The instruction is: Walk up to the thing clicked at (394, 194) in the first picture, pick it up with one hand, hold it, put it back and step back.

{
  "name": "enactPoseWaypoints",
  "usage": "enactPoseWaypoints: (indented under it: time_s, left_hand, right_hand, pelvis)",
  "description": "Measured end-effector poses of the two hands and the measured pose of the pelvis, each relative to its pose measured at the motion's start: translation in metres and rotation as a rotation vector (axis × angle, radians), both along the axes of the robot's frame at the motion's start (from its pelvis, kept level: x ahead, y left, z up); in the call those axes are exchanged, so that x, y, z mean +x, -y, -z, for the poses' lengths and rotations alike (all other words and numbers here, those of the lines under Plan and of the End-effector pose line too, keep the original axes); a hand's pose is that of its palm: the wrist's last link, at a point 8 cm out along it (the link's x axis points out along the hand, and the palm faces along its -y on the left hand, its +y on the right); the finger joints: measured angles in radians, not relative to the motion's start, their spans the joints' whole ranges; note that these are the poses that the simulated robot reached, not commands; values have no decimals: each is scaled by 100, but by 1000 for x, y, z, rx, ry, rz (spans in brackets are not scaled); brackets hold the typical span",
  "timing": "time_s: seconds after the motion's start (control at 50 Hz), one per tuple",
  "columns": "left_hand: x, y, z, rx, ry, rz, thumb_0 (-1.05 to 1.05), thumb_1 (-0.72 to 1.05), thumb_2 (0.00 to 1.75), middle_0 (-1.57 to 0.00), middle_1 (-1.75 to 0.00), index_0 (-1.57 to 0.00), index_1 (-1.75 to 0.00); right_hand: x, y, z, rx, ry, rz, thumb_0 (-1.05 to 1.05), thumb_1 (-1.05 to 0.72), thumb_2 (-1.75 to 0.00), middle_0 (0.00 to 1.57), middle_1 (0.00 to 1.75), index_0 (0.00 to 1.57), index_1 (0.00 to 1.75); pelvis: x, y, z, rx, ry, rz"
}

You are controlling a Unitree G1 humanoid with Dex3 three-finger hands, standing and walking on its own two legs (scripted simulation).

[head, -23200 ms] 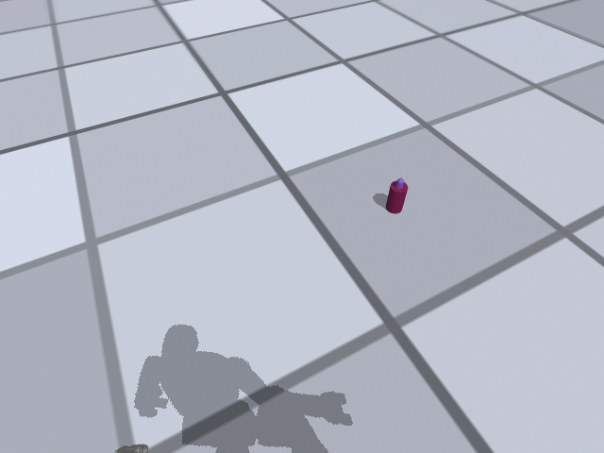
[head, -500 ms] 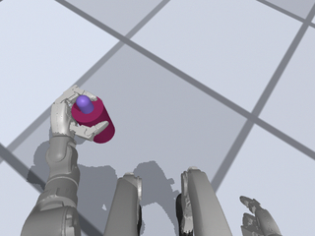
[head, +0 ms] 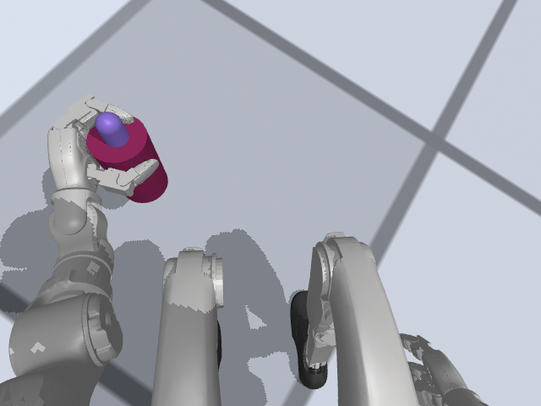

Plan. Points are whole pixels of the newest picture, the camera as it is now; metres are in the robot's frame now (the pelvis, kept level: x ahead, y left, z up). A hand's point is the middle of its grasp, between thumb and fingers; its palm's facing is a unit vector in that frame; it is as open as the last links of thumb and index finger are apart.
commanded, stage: crouch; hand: left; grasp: from the side
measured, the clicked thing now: (128, 155) +0.46 +0.20 -0.06
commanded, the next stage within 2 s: lower in 0.72 s
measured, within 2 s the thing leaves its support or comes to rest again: neither
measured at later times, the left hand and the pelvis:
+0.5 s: hand (138, 159) +0.48 +0.20 -0.12, palm faces +0.06 -1.00 +0.00, open 8.9 cm; pelvis -0.01 +0.01 -0.06, yaw -4 degrees
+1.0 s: hand (150, 168) +0.49 +0.20 -0.18, palm faces +0.06 -1.00 +0.00, open 8.9 cm; pelvis -0.01 +0.01 -0.07, yaw -7 degrees
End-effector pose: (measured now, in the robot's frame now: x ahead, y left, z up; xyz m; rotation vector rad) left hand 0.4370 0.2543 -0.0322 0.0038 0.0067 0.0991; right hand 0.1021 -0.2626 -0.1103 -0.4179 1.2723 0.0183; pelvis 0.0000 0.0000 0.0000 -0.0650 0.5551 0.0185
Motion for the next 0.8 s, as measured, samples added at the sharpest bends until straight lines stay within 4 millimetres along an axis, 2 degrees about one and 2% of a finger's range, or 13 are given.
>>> enactPoseWaypoints:
  time_s: [0.16, 0.26, 0.56, 0.8]
  left_hand:
    - [14, 3, 38, -8, -2, 14, 1, -38, 102, -70, -98, -92, -110]
    - [20, 0, 56, -11, 1, 7, 1, -38, 102, -70, -98, -92, -110]
    - [25, -1, 96, -8, -9, 42, 1, -38, 102, -70, -98, -92, -110]
    - [32, 0, 120, 0, -8, 50, 1, -38, 102, -70, -98, -92, -110]
  right_hand:
    - [-32, 2, 15, -37, -85, 11, 0, -91, -90, 20, 30, 20, 30]
    - [-42, 4, 19, -61, -117, 5, 0, -91, -90, 20, 30, 20, 30]
    - [-40, 5, 28, -107, -135, -66, 0, -91, -90, 21, 30, 20, 30]
    - [-42, 2, 27, -134, -177, -111, 0, -91, -90, 21, 30, 20, 30]
  pelvis:
    - [-4, -3, 26, -26, 21, 9]
    - [-4, -5, 38, -44, 34, 13]
    - [-8, -10, 61, -86, 81, 28]
    - [-7, -13, 68, -114, 103, 38]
